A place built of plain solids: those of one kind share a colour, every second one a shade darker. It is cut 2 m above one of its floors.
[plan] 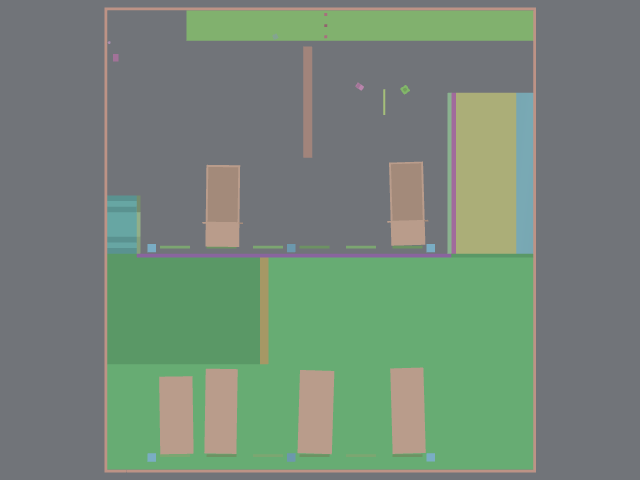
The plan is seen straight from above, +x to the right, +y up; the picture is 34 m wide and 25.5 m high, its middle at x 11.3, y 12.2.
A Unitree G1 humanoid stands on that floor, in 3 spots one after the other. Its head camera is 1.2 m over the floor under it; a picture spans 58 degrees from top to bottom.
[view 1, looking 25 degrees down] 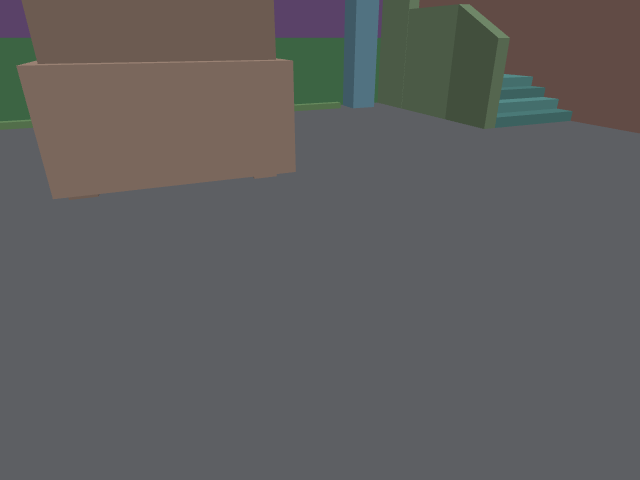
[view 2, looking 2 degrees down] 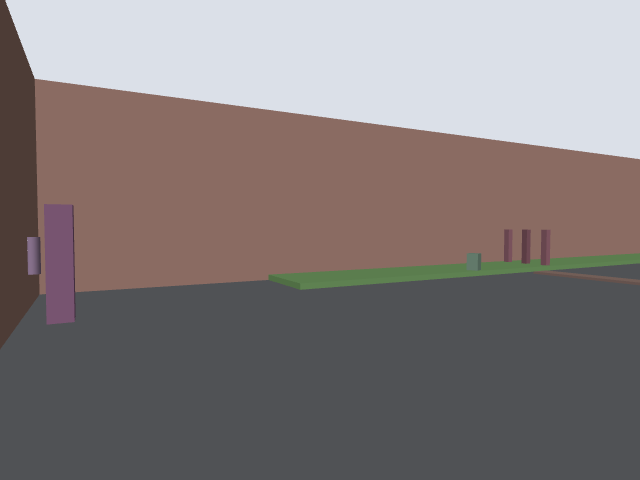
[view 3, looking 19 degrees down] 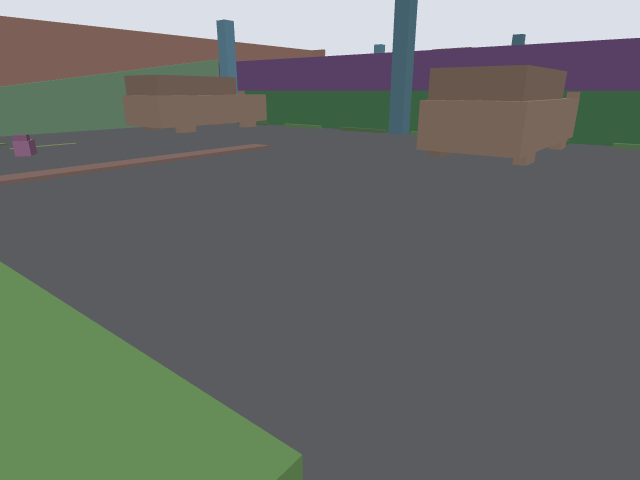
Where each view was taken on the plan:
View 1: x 6.46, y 19.52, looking -113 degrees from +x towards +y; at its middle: ground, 2.84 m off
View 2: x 0.78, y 15.57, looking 62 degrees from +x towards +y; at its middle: wall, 10.01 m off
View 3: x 3.50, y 23.59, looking -52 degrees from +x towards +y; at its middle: ground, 3.69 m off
